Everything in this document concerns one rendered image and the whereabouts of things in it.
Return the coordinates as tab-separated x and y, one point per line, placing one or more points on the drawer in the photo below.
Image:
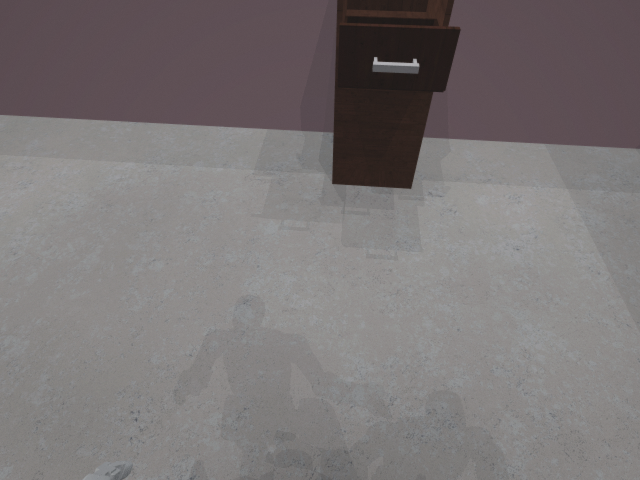
395	39

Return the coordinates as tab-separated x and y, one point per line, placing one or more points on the handle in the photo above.
395	67

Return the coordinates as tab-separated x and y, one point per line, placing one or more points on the cabinet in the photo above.
378	133

